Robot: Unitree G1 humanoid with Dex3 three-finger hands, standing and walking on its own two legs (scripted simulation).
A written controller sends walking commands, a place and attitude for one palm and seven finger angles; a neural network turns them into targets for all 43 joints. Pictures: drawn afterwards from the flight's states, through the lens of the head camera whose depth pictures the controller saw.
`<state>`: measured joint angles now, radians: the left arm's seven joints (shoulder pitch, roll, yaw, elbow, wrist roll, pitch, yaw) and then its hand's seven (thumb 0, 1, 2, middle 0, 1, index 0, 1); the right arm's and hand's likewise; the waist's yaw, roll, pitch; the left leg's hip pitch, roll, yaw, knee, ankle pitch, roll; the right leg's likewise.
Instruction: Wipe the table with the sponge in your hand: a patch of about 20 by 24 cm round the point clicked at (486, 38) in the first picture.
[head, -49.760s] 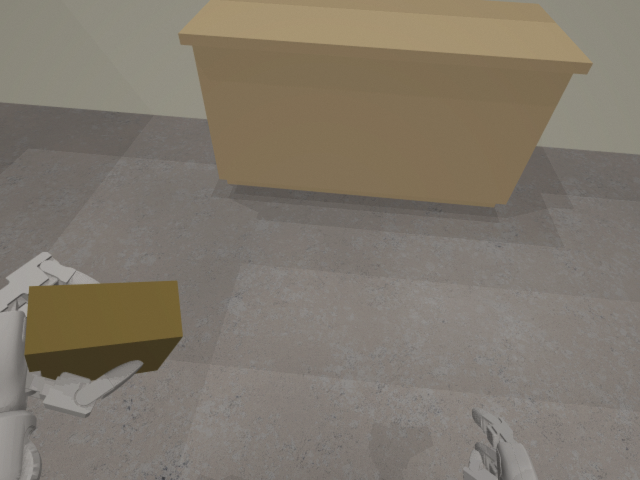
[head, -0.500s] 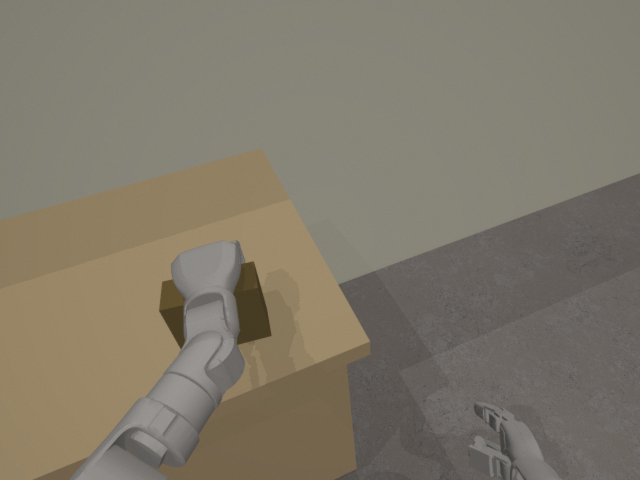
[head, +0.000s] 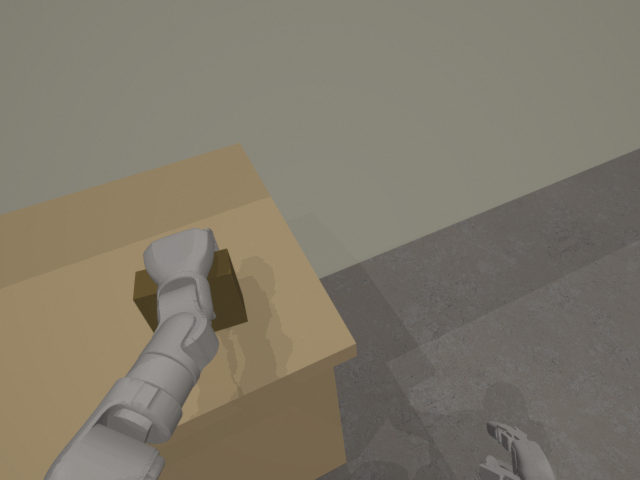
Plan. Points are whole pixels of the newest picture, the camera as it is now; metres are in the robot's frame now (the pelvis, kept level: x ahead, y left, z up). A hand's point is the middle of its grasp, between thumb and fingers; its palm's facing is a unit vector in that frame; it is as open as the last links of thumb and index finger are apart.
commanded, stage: wipe forward along the third lane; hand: left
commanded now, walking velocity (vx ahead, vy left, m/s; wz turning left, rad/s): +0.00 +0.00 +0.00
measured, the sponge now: (198, 305) +0.36 +0.22 +0.01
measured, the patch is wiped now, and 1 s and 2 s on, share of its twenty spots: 0.90 0.95 0.95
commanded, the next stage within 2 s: wipe back along the third lane in 0.56 s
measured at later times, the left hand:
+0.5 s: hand (185, 256) +0.41 +0.24 +0.06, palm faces -0.07 -0.04 -1.00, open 9.8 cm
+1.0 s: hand (179, 256) +0.42 +0.25 +0.06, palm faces +0.00 -0.05 -1.00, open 9.8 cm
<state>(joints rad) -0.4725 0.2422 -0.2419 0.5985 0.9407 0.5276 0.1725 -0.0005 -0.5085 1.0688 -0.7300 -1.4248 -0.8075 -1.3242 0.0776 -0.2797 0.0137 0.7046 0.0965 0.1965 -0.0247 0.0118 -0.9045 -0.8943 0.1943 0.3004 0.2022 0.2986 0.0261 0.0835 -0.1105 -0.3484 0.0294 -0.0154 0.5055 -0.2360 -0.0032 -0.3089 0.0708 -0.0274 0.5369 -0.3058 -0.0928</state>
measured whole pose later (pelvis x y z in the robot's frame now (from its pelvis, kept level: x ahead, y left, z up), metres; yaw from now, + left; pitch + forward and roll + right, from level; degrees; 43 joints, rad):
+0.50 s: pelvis +0.00 +0.02 +0.00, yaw +1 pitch +8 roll +0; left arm -0.69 0.28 -0.19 0.88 0.95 0.43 0.20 0.01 -0.51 1.07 -0.74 -1.40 -0.81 -1.33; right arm 0.13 -0.27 0.01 0.75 0.09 0.19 -0.02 0.01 -0.90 -0.89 0.20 0.30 0.20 0.30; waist -0.01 0.08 -0.11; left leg -0.42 0.02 -0.02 0.52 -0.24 -0.01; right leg -0.37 0.06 -0.03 0.53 -0.30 -0.07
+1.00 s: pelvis +0.01 +0.05 +0.00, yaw +0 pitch +8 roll -1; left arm -0.66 0.21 -0.25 0.84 0.94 0.52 0.29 0.00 -0.49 1.07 -0.70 -1.45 -0.76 -1.38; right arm 0.13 -0.25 -0.01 0.76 0.09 0.21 0.02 0.01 -0.91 -0.89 0.19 0.30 0.20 0.30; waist 0.00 0.07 -0.14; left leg -0.41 -0.01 0.01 0.52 -0.25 0.02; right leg -0.34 0.03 0.00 0.48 -0.28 -0.02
